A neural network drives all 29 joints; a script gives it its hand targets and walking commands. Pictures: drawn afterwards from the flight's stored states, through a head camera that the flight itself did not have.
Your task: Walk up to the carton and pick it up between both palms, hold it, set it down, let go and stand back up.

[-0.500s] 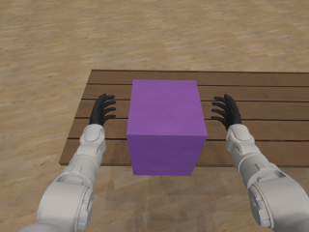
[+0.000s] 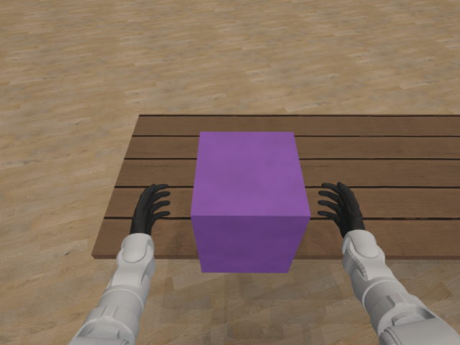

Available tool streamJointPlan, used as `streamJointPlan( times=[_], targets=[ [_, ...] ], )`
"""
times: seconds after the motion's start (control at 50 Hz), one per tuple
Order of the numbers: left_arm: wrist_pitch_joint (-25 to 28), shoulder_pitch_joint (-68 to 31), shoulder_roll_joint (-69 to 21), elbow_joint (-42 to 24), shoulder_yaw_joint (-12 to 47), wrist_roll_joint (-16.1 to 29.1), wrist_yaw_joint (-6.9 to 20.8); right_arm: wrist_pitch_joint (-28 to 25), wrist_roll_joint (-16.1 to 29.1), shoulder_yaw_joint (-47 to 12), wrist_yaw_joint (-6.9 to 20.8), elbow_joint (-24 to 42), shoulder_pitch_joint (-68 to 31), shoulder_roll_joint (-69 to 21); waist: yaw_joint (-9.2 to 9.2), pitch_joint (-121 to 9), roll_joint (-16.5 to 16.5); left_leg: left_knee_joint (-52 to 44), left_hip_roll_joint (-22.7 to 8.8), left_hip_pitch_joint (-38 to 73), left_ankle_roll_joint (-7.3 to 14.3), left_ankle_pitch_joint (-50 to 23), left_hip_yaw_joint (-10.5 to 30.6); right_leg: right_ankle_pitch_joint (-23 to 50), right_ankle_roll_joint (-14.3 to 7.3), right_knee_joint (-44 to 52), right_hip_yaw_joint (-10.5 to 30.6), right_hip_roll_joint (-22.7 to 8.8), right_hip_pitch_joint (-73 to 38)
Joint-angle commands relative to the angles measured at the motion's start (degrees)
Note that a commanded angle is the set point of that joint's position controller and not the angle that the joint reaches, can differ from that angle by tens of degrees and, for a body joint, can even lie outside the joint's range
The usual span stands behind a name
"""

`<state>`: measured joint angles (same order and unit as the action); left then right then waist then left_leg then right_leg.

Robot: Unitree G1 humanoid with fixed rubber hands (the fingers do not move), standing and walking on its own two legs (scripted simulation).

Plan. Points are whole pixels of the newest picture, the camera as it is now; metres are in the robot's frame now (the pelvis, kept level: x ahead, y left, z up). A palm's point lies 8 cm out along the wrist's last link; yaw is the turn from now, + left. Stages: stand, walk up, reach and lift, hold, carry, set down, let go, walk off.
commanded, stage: set down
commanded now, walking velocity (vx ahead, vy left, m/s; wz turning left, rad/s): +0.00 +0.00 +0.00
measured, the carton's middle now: (245, 205) +0.41 -0.01 -0.05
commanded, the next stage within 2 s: none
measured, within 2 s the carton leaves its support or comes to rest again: neither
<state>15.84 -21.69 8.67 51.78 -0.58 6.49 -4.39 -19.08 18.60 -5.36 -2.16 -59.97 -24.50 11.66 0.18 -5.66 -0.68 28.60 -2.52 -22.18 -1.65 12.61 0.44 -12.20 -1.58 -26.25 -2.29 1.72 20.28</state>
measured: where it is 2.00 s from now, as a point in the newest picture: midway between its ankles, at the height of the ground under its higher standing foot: outside the picture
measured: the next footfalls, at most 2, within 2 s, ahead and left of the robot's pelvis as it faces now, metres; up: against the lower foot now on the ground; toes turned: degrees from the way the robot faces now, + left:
none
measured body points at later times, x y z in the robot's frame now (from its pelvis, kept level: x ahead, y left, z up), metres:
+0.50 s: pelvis +0.01 -0.01 +0.00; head +0.01 +0.01 +0.45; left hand +0.26 +0.20 -0.04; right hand +0.26 -0.21 -0.04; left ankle +0.02 +0.13 -0.74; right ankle +0.01 -0.10 -0.74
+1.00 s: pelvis +0.01 +0.01 +0.00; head +0.01 +0.02 +0.45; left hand +0.23 +0.21 -0.06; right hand +0.22 -0.21 -0.06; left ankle +0.02 +0.13 -0.74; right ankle +0.01 -0.10 -0.74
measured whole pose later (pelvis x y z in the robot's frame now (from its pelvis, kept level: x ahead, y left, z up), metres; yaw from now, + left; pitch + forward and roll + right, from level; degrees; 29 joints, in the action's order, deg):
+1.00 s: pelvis +0.01 +0.01 +0.00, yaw -1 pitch -3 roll +0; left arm 16.1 5.4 10.2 39.0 3.3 6.5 -5.0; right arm -24.6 8.0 -0.8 1.2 -50.6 2.3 8.6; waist 0.9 2.2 -2.0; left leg 27.2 -1.6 -9.0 -1.1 14.9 -1.2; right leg -15.2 -1.0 -27.2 -0.1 1.0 8.7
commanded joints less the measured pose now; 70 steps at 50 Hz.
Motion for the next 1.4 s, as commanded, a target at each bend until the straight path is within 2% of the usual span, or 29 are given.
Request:
streamJointPlan(
  times=[0.0, 0.02, 0.2, 0.32, 0.5, 0.6, 0.62, 0.74, 0.84, 1.0, 1.18, 1.38],
  targets=[
    [1.50, -8.99, 4.17, -13.12, -1.86, -1.77, 0.35, -3.45, -0.71, 1.05, -0.14, 10.61, -10.05, 8.25, -0.37, -17.13, 0.89, -2.23, 3.05, 15.63, -1.74, -19.67, -0.57, 17.20, 2.01, 3.99, 2.00, 0.78, -11.11],
    [1.43, -10.48, 4.90, -15.18, -1.93, -1.36, 0.35, -3.58, -0.89, 1.73, -0.08, 12.51, -11.48, 8.63, -0.47, -17.13, 0.98, -2.28, 3.17, 15.39, -1.66, -18.99, -0.61, 16.59, 2.00, 3.99, 2.01, 0.78, -10.70],
    [-1.37, 1.63, 3.56, -23.43, -0.34, -1.28, -0.25, -2.78, -4.11, 1.18, 0.69, 18.65, -0.77, 6.55, -0.63, -12.96, 0.17, -4.23, 3.50, 14.80, -0.85, -16.67, -0.65, 20.25, 1.58, 3.66, 3.08, 0.08, -15.06],
    [-0.56, 9.93, 4.49, -23.10, -1.40, -2.54, 0.57, -4.37, -6.24, 0.92, 0.41, 19.01, 7.35, 4.86, 0.05, -8.80, -1.03, -5.77, 3.72, 12.86, -0.08, -15.39, -1.49, 23.74, 2.24, 3.30, 4.08, -0.84, -19.48],
    [3.62, 10.10, 5.62, -20.59, 0.24, -0.95, 0.45, -7.12, -9.16, 3.79, 0.90, 18.45, 10.10, 3.15, -0.18, -3.57, -0.02, -5.79, 3.29, 11.95, -0.30, -8.31, -2.35, 11.83, 1.40, 4.73, 4.20, -1.52, -15.22],
    [4.51, 9.46, 6.43, -19.49, 1.56, 0.47, -0.26, -7.06, -9.92, 5.10, 1.57, 18.01, 10.48, 2.73, -0.15, -2.61, 0.75, -5.46, 3.04, 12.19, -0.48, -4.98, -2.52, 5.16, 0.71, 5.04, 3.82, -1.71, -11.88],
    [4.14, 10.88, 5.81, -17.80, 2.09, 0.34, -0.32, -6.69, -10.24, 4.86, 1.72, 16.24, 11.39, 2.61, -0.31, -1.44, 0.75, -5.46, 2.95, 12.42, -0.51, -4.55, -2.47, 4.41, 0.47, 5.20, 3.86, -1.70, -11.47],
    [4.81, 13.60, 6.70, -19.26, 2.11, 0.99, -0.76, -7.83, -10.04, 5.89, 2.40, 17.61, 14.16, 3.10, 0.43, -1.93, 0.66, -4.88, 2.86, 13.89, -0.88, -6.83, -2.75, 4.92, 0.41, 4.64, 3.07, -1.26, -11.17],
    [3.25, 16.49, 6.07, -19.02, 2.36, 0.14, -0.67, -7.67, -10.49, 5.93, 2.90, 15.68, 16.63, 3.59, 0.53, 0.53, 1.00, -5.35, 2.75, 15.59, -1.19, -7.43, -2.88, 3.76, 0.02, 5.33, 2.57, -0.97, -10.48],
    [0.97, 20.93, 5.96, -22.89, 2.55, -0.64, -0.76, -7.58, -10.92, 6.63, 3.67, 17.42, 20.81, 4.27, 0.81, 1.29, 1.37, -5.58, 2.68, 17.91, -1.42, -10.40, -3.18, 5.55, -0.09, 5.65, 1.99, -0.49, -10.70],
    [-2.47, 26.08, 6.60, -26.85, 1.52, -2.14, 0.38, -6.77, -11.89, 6.68, 3.49, 20.10, 25.63, 4.41, 1.00, 2.39, 0.82, -5.72, 2.93, 19.81, -1.37, -15.02, -3.81, 11.06, 0.36, 6.26, 1.89, -0.36, -12.89],
    [-7.37, 29.80, 6.91, -27.42, 0.14, -3.91, 2.27, -4.49, -13.87, 6.64, 2.84, 20.73, 28.72, 4.25, 0.95, 5.35, 0.84, -6.48, 2.97, 21.68, -1.20, -15.99, -4.18, 12.30, 0.67, 7.83, 1.82, -0.40, -13.34]
  ],
)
